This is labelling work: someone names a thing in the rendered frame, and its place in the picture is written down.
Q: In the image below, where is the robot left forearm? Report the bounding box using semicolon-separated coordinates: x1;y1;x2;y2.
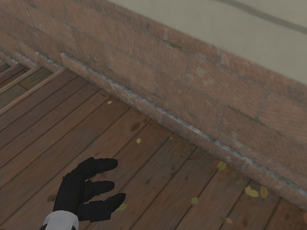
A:
39;210;79;230

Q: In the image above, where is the left robot hand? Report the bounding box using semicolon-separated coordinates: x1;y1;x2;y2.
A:
53;157;126;222

